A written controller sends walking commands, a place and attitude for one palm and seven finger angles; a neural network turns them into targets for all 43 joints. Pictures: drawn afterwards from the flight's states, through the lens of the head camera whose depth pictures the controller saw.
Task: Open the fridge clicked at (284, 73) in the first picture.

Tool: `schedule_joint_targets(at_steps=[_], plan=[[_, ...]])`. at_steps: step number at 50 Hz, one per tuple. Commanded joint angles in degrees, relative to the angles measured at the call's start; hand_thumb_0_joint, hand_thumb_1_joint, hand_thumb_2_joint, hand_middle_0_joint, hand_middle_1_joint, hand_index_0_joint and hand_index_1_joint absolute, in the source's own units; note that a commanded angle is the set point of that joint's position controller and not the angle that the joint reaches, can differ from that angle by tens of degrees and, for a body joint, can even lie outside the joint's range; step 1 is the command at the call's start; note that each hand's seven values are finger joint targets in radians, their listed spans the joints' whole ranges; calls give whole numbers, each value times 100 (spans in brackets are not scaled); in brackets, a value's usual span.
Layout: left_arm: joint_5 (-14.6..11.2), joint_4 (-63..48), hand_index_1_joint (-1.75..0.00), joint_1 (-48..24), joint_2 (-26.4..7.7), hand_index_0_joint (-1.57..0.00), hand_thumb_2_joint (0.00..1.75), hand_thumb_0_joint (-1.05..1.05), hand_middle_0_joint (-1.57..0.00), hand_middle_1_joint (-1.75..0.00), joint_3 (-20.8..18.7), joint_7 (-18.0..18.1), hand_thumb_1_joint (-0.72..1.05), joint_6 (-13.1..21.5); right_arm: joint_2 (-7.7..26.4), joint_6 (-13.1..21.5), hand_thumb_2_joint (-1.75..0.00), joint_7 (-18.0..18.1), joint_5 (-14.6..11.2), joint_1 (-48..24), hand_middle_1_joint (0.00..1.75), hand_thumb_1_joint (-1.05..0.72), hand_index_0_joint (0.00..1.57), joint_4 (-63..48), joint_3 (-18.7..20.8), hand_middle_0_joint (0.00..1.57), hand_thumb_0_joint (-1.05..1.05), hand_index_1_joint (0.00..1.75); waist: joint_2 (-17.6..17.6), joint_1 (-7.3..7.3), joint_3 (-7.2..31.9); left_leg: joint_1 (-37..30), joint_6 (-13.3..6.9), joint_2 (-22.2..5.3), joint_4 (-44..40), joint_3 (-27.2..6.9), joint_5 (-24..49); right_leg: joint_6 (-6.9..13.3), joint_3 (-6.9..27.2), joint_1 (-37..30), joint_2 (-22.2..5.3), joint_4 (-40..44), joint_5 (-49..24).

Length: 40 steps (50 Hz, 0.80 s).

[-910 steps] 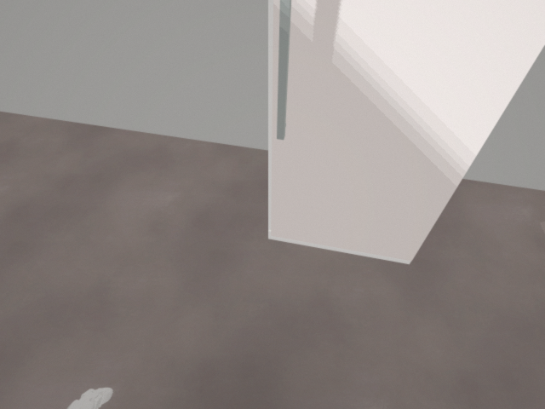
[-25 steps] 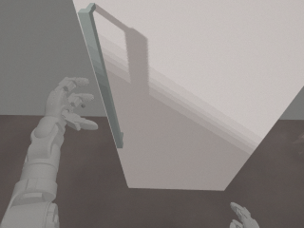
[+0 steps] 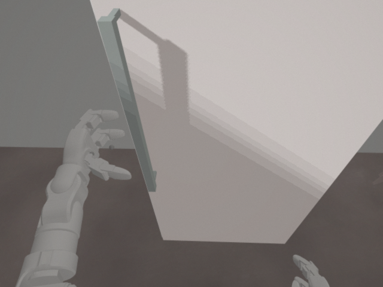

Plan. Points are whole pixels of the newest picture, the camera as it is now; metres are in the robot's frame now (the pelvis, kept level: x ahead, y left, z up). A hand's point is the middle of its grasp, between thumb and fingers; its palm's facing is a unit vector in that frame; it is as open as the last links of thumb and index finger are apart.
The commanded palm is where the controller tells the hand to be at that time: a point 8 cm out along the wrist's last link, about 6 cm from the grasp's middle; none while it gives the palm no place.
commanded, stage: move the hooked fingers beside the handle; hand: left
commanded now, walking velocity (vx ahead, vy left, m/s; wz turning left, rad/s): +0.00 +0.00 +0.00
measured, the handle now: (139, 125) +0.42 +0.15 +0.12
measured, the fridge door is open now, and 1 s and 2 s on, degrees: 0 0 0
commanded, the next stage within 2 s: feel for the door with the fingertips in 0.38 s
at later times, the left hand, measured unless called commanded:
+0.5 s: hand (103, 138) +0.36 +0.20 +0.14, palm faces +0.07 -1.00 -0.01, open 14.0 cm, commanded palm +0.33 +0.25 +0.13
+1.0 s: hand (120, 143) +0.36 +0.17 +0.14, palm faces +0.04 -1.00 +0.00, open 14.0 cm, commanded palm +0.33 +0.22 +0.13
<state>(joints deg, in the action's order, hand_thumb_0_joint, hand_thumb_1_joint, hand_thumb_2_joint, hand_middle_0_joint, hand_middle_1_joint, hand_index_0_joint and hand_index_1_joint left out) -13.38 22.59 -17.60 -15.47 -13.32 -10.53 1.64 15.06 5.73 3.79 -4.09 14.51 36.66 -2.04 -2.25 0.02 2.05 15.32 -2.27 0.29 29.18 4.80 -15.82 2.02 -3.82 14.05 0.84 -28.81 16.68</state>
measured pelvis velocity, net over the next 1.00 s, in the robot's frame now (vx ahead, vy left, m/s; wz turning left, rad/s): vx -0.01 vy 0.00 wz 0.01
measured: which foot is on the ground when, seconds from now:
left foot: down 0.00-1.00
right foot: down 0.00-1.00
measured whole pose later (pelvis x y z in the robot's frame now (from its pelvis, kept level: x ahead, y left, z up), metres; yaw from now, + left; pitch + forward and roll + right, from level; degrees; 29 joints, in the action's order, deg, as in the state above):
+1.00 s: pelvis -0.01 +0.00 +0.00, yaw +1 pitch +1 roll +0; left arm -12.6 22.6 -20.9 -13.8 -9.8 -6.7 0.0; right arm 14.2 5.5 3.8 -4.2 12.2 37.2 -2.9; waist -2.4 -0.1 1.4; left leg 15.1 -2.3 0.3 29.3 4.2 -15.0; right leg 2.1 -4.4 13.5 0.8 -28.6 15.9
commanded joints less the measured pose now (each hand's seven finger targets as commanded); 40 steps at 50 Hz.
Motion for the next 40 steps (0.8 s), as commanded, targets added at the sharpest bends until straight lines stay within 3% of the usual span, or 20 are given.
schedule_joint_targets(at_steps=[1, 5, 7, 10, 11, 16, 17, 19, 22, 23, 24, 25, 26, 28, 32, 34, 35, 36, 40], plan=[[33, -1747, -120, -2496, -1286, -30, 30, 0, -30, -120, -310, 178, -50, 548, 644, 333, -90, 76, -2, -427, 30, -90, 20, -767, 223, 20, 0, 30, -223, -47, 1556, -1221, 39, -157, -184, -494, 1886, -63, 283, -92, -58, 263, -1988], [9, -1196, -120, -2312, -1176, -30, 30, 0, -30, -120, -200, 102, -50, 348, 691, 284, -90, 103, -41, -438, 30, -90, 20, -687, 216, 20, 0, 30, 166, -93, 1252, -1047, 26, -171, -231, -505, 1604, -70, 243, -34, -59, 355, -1813], [-60, -1031, -120, -2206, -965, -30, 30, 0, -30, -120, -85, 24, -50, 200, 678, 259, -90, 105, -59, -483, 30, -90, 20, -737, 203, 20, 0, 30, 219, -73, 1231, -956, 20, -132, -250, -494, 1477, -79, 240, -33, -65, 365, -1785], [-77, -667, -120, -1975, -1260, -30, 30, 0, -30, -120, -360, -10, -50, 59, 729, 173, -90, 113, -68, -475, 30, -90, 20, -728, 197, 20, 0, 30, 356, -9, 1114, -745, 0, -117, -240, -443, 1364, -88, 264, -95, -92, 395, -1780], [-81, -742, -120, -2187, -1174, -30, 30, 0, -30, -120, -288, -16, -50, 69, 708, 156, -90, 111, -69, -485, 30, -90, 20, -757, 183, 20, 0, 30, 378, -50, 1141, -727, -10, -94, -251, -445, 1337, -95, 271, -90, -91, 390, -1778], [-42, -1318, -120, -2688, -1636, -30, 30, 0, -30, -120, -620, 64, -50, 432, 666, 181, -90, 110, -13, -504, 30, -90, 20, -830, 193, 20, 0, 30, 148, -14, 1643, -898, -45, -86, -179, -438, 1488, -89, 378, -334, -90, 344, -1926], [-29, -1472, -120, -2774, -1703, -30, 30, 0, -30, -120, -645, 57, -50, 534, 649, 203, -90, 113, -7, -495, 30, -90, 20, -825, 197, 20, 0, 30, -56, -13, 1796, -998, -37, -84, -164, -420, 1603, -85, 393, -401, -89, 311, -2050], [-55, -1431, -120, -2781, -1711, -30, 30, 0, -30, -120, -662, 23, -50, 646, 638, 245, -90, 116, -7, -463, 30, -90, 20, -784, 178, 20, 0, 30, -41, -32, 1809, -1023, -23, -93, -157, -439, 1694, -78, 369, -448, -75, 289, -2141], [-121, -1026, -120, -2355, -1511, -30, 30, 0, -30, -120, -564, -132, -50, 549, 665, 267, -90, 111, -34, -440, 30, -90, 20, -741, 195, 20, 0, 30, -62, -23, 1547, -946, -32, -93, -171, -395, 1668, -86, 363, -374, -84, 329, -2216], [-156, -783, -120, -2161, -1524, -30, 30, 0, -30, -120, -604, -185, -50, 455, 696, 258, -90, 113, -50, -406, 30, -90, 20, -723, 201, 20, 0, 30, 170, -24, 1424, -828, -30, -93, -193, -399, 1562, -98, 334, -346, -82, 345, -2163], [-190, -560, -120, -2048, -1462, -30, 30, 0, -30, -120, -558, -263, -50, 336, 719, 238, -90, 121, -73, -412, 30, -90, 20, -717, 202, 20, 0, 30, 119, -36, 1271, -715, -32, -83, -194, -354, 1414, -116, 368, -258, -99, 382, -2099], [-215, -359, -120, -1886, -1454, -30, 30, 0, -30, -120, -573, -316, -50, 229, 756, 207, -90, 119, -91, -382, 30, -90, 20, -717, 221, 20, 0, 30, 441, -25, 1181, -627, -48, -98, -203, -360, 1350, -136, 346, -269, -113, 400, -2049], [-240, -453, -120, -1939, -1269, -30, 30, 0, -30, -120, -395, -376, -50, 145, 751, 205, -90, 118, -112, -434, 30, -90, 20, -760, 210, 20, 0, 30, 335, -54, 1064, -604, -53, -86, -217, -347, 1345, -139, 348, -193, -121, 407, -2075], [-266, -823, -120, -2041, -1014, -30, 30, 0, -30, -120, -140, -409, -50, 78, 717, 224, -90, 106, -129, -491, 30, -90, 20, -856, 228, 20, 0, 30, 125, -54, 1210, -752, -45, -76, -202, -371, 1360, -119, 327, -118, -113, 399, -1969], [-209, -1783, -120, -2293, -985, -30, 30, 0, -30, -120, -56, -133, -50, 320, 675, 312, -90, 83, -62, -496, 30, -90, 20, -890, 258, 20, 0, 30, 18, -38, 1631, -1137, -17, -120, -171, -483, 1716, -81, 282, -158, -69, 320, -2011], [-202, -1756, -120, -2099, -1108, -30, 30, 0, -30, -120, -299, 66, -50, 422, 667, 349, -90, 69, -24, -473, 30, -90, 20, -810, 265, 20, 0, 30, 247, 12, 1590, -1065, -5, -133, -172, -472, 1660, -101, 283, -178, -57, 333, -1977], [-180, -1722, -120, -2074, -1311, -30, 30, 0, -30, -120, -438, 160, -50, 465, 712, 330, -90, 70, -15, -460, 30, -90, 20, -759, 265, 20, 0, 30, 537, 23, 1482, -951, -17, -153, -201, -475, 1585, -123, 283, -230, -65, 360, -1930], [-151, -1620, -120, -1983, -1347, -30, 30, 0, -30, -120, -564, 238, -50, 453, 685, 321, -90, 66, -12, -495, 30, -90, 20, -751, 263, 20, 0, 30, 472, 55, 1420, -869, -24, -133, -239, -434, 1516, -128, 318, -261, -62, 369, -1902], [67, -1653, -120, -2238, -990, -30, 30, 0, -30, -120, -107, 404, -50, 390, 623, 305, -90, 33, -29, -609, 30, -90, 20, -752, 225, 20, 0, 30, 56, -17, 1159, -872, 6, -137, -290, -427, 1227, -100, 299, -62, -102, 402, -1499]])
